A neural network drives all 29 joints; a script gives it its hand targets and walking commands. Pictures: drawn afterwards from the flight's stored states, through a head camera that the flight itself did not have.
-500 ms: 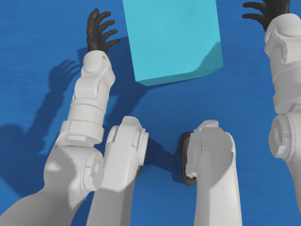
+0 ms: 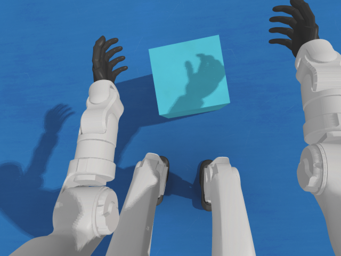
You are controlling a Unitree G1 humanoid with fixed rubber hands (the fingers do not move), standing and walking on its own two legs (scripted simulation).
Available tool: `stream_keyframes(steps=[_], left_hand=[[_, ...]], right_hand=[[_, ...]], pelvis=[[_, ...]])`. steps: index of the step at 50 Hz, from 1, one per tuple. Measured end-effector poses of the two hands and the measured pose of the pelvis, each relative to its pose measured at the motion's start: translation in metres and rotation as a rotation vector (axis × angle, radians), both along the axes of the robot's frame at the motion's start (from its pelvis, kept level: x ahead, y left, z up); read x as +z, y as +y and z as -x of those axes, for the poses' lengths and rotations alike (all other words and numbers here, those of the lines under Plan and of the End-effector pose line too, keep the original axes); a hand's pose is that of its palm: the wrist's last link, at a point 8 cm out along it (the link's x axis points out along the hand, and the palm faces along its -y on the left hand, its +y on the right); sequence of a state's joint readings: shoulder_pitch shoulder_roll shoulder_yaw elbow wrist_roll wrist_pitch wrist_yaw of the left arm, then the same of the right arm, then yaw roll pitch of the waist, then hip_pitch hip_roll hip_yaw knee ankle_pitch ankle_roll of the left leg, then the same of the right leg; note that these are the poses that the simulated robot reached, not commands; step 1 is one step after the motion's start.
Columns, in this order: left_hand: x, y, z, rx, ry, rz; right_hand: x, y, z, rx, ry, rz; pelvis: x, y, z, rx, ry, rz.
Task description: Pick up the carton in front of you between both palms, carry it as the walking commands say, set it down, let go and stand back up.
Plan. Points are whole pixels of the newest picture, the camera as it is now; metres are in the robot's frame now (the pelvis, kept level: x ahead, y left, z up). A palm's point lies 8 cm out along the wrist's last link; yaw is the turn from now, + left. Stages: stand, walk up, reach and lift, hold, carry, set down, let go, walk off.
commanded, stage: set down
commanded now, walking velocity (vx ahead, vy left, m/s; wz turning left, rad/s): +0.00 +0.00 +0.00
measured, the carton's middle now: (189, 84) +0.52 -0.01 -0.42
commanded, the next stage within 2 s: let go in 0.24 s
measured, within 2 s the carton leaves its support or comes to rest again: neither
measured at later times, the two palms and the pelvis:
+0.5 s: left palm (68, 82) +0.43 +0.16 +0.02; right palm out of the picture +0.48 -0.25 +0.01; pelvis +0.05 -0.01 +0.13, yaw -3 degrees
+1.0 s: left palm out of the picture +0.30 +0.24 +0.15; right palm out of the picture +0.33 -0.22 +0.13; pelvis +0.12 +0.02 +0.22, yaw -4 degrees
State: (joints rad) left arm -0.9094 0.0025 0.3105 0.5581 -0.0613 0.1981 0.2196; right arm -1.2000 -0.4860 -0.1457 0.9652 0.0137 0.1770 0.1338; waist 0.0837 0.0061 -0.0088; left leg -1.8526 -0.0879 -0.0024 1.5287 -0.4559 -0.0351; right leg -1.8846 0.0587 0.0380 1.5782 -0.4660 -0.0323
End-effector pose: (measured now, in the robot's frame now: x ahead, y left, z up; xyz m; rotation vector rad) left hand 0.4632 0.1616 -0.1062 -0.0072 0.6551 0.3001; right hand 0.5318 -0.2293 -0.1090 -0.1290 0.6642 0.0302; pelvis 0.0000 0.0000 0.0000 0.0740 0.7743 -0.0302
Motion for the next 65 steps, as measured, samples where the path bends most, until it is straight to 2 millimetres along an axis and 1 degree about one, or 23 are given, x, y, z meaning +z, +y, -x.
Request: stream_keyframes(steps=[10,16,19,22,25,28,31,36,41,47,50,55,61,65], left_hand=[[0.064,0.000,0.001,0.001,-0.006,-0.002],[0.091,0.000,0.003,-0.019,0.003,-0.010],[0.102,-0.002,0.007,-0.057,0.014,-0.022],[0.113,-0.002,0.018,-0.116,0.037,-0.041],[0.125,0.001,0.035,-0.186,0.073,-0.061],[0.140,0.010,0.051,-0.245,0.109,-0.074],[0.159,0.022,0.064,-0.287,0.129,-0.082],[0.190,0.042,0.086,-0.316,0.144,-0.083],[0.217,0.058,0.113,-0.308,0.149,-0.075],[0.244,0.071,0.148,-0.291,0.152,-0.072],[0.254,0.076,0.161,-0.287,0.155,-0.070],[0.263,0.081,0.171,-0.293,0.149,-0.067],[0.266,0.078,0.169,-0.318,0.141,-0.066],[0.267,0.075,0.168,-0.332,0.142,-0.069]], right_hand=[[0.065,-0.002,-0.003,0.007,0.005,0.001],[0.092,-0.004,0.000,-0.002,0.015,0.007],[0.102,-0.008,0.008,-0.020,0.018,0.023],[0.111,-0.012,0.026,-0.052,0.028,0.047],[0.122,-0.016,0.054,-0.098,0.047,0.069],[0.135,-0.018,0.083,-0.137,0.065,0.079],[0.151,-0.018,0.106,-0.157,0.070,0.080],[0.179,-0.014,0.132,-0.156,0.068,0.075],[0.202,-0.007,0.157,-0.145,0.076,0.075],[0.226,0.002,0.190,-0.135,0.088,0.076],[0.237,0.005,0.206,-0.134,0.094,0.077],[0.254,0.007,0.232,-0.139,0.099,0.076],[0.266,0.004,0.260,-0.148,0.118,0.077],[0.269,0.003,0.273,-0.154,0.130,0.073]], pelvis=[[0.055,-0.006,-0.013,-0.012,-0.005,0.003],[0.083,-0.008,-0.022,-0.016,-0.016,0.010],[0.097,-0.008,-0.029,-0.019,-0.023,0.016],[0.111,-0.009,-0.037,-0.023,-0.038,0.022],[0.127,-0.008,-0.046,-0.028,-0.070,0.031],[0.143,-0.006,-0.056,-0.033,-0.118,0.043],[0.157,-0.003,-0.065,-0.035,-0.173,0.055],[0.176,0.004,-0.081,-0.035,-0.270,0.069],[0.192,0.010,-0.096,-0.032,-0.370,0.076],[0.209,0.015,-0.112,-0.026,-0.496,0.084],[0.216,0.016,-0.118,-0.022,-0.563,0.088],[0.224,0.017,-0.123,-0.018,-0.662,0.092],[0.227,0.017,-0.122,-0.021,-0.751,0.100],[0.227,0.017,-0.118,-0.028,-0.794,0.106]])
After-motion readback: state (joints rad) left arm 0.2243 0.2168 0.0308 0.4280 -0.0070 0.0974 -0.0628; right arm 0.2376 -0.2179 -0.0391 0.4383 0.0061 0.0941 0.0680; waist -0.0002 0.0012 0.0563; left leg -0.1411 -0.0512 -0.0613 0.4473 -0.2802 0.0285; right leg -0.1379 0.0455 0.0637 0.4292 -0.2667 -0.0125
